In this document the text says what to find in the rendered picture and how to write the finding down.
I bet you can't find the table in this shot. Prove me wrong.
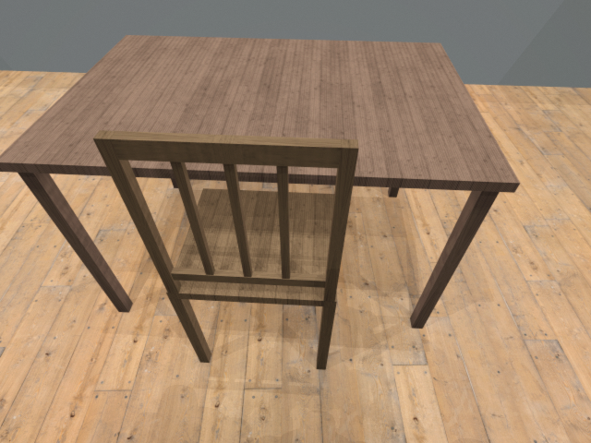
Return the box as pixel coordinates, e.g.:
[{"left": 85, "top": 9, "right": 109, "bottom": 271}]
[{"left": 0, "top": 35, "right": 520, "bottom": 329}]

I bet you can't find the chair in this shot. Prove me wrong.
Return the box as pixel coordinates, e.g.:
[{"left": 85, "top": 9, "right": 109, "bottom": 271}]
[{"left": 93, "top": 130, "right": 358, "bottom": 370}]

